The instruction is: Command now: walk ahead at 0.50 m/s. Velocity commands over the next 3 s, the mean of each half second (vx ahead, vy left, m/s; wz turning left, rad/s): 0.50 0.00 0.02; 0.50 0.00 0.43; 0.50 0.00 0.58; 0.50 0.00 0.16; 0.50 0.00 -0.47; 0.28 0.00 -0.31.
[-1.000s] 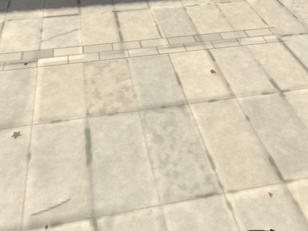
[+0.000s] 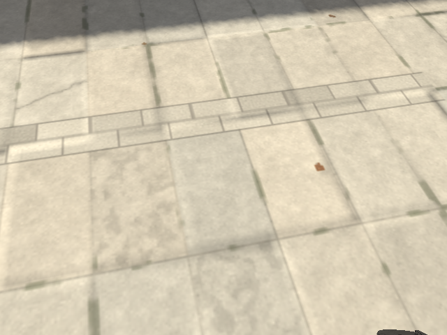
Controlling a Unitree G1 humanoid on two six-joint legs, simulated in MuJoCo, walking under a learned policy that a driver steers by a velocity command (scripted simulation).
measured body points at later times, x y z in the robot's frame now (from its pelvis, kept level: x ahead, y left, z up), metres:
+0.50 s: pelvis +0.24 +0.00 +0.01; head +0.27 +0.00 +0.46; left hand +0.46 +0.23 -0.09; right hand +0.20 -0.26 -0.13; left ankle +0.11 +0.11 -0.73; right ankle +0.41 -0.14 -0.70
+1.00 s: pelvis +0.48 -0.01 +0.01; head +0.50 +0.01 +0.46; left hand +0.42 +0.26 -0.13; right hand +0.73 -0.19 -0.09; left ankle +0.61 +0.18 -0.68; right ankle +0.40 -0.14 -0.73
